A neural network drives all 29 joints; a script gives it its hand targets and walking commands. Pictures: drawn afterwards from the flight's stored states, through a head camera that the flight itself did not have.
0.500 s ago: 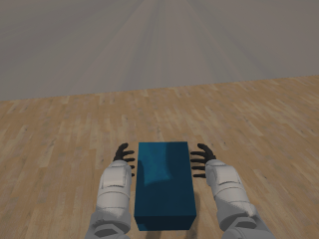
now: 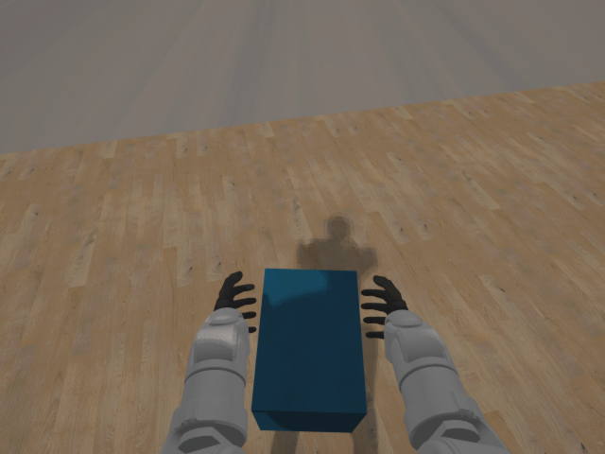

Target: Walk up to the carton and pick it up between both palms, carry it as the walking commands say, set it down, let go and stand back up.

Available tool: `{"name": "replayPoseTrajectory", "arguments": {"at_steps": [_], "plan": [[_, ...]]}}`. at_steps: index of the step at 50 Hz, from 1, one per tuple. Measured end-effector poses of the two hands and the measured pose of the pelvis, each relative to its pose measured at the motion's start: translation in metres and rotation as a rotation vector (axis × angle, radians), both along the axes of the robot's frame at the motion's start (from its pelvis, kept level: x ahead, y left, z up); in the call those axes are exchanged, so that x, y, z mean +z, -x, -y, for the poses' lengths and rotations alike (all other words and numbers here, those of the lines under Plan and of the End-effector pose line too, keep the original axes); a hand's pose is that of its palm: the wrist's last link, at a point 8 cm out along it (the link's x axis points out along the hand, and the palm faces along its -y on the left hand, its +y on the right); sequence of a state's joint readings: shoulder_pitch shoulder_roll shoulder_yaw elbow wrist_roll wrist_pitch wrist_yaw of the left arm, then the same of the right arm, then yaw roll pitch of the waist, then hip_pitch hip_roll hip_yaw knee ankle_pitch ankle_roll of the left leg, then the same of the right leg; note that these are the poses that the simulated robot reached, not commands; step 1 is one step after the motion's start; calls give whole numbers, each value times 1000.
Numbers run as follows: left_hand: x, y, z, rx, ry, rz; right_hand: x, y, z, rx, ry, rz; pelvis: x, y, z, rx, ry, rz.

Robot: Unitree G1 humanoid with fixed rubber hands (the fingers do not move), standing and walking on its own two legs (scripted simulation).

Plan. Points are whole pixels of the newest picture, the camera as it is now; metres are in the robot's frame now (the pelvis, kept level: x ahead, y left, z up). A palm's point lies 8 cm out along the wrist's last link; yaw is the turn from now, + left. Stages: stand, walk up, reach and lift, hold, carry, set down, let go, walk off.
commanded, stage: set down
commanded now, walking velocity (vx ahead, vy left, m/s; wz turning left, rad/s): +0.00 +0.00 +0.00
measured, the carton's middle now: (308, 350) +0.32 +0.06 -0.09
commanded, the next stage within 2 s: none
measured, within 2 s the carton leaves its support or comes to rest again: neither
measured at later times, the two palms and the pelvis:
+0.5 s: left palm (237, 347) +0.30 +0.17 -0.08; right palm (382, 339) +0.34 -0.06 -0.08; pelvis -0.04 +0.01 -0.04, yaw -1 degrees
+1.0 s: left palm (246, 361) +0.33 +0.17 -0.17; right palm (371, 350) +0.38 -0.06 -0.17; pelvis -0.04 +0.01 -0.11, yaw -1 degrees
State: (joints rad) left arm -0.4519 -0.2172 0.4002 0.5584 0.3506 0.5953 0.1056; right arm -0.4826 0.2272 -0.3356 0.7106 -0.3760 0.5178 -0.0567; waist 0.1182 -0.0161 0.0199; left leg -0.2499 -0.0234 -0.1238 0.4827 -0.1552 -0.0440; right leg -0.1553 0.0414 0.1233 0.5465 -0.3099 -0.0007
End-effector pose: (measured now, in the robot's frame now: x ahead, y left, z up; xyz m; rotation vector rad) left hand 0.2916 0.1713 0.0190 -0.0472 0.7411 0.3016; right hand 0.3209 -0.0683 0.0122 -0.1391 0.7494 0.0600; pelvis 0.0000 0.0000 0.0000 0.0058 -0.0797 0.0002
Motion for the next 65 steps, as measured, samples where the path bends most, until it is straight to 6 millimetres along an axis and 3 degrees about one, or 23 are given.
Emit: {"name": "replayPoseTrajectory", "arguments": {"at_steps": [14, 28, 65], "plan": [[-53, -8, 0, 20, -7, 26, -48, -9, -2, -37, -22, 27, -14, 25, -8, -8, 5, -177], [-109, -13, -1, 59, -19, 68, -100, -25, -7, -26, -18, 75, -45, 46, -8, -9, 20, -367], [-238, -42, 1, 144, -30, 83, -233, -70, -14, -29, -16, 98, -151, 42, -3, -22, 11, -702]]}}
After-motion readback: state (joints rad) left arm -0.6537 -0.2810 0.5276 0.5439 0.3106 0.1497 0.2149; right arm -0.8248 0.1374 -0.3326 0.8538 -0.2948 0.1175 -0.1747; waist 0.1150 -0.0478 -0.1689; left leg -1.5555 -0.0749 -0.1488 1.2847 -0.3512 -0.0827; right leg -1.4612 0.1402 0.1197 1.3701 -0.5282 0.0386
